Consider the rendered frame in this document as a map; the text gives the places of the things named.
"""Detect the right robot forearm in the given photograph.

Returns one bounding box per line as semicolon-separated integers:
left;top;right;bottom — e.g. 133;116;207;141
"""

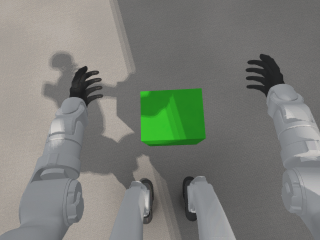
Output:
266;84;320;170

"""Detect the robot foot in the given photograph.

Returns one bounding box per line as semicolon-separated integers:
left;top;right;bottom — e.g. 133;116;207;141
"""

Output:
141;179;154;224
182;176;197;222

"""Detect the robot right upper arm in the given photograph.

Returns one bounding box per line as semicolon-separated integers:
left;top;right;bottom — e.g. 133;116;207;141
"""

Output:
281;167;320;240

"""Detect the robot left upper arm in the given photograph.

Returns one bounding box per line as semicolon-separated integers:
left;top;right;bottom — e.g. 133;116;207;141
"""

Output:
0;178;84;240

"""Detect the robot left foot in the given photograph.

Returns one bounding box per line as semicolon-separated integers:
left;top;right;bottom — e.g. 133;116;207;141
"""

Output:
141;179;154;224

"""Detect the robot right foot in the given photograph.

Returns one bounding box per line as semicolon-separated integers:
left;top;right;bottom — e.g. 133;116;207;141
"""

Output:
182;176;197;222

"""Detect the left robot hand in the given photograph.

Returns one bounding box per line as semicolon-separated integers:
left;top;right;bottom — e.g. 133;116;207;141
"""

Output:
69;66;103;107

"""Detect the right robot hand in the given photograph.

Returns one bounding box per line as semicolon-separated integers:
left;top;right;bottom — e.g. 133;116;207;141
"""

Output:
245;54;285;97

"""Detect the left robot forearm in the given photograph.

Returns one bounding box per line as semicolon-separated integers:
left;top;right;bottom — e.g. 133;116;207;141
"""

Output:
18;97;89;224

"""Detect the carton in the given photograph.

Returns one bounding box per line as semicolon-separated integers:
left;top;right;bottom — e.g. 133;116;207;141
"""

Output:
140;88;206;147

